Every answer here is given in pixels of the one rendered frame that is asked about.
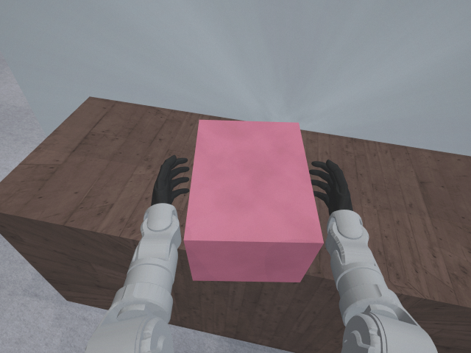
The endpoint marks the carton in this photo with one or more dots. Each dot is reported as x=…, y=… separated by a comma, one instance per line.
x=252, y=214

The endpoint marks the robot right hand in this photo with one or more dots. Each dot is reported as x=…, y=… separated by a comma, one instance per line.
x=338, y=195

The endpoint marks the robot left upper arm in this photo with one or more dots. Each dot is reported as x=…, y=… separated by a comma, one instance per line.
x=146, y=334

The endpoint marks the robot right forearm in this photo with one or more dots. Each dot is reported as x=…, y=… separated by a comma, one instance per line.
x=358, y=279

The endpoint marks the pedestal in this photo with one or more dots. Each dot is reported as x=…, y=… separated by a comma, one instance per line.
x=73, y=208

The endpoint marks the robot right upper arm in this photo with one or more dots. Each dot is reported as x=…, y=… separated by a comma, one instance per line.
x=368, y=332

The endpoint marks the robot left hand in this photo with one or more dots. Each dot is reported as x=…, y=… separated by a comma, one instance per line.
x=162, y=192

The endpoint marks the robot left forearm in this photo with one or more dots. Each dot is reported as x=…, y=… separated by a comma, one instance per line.
x=147, y=288

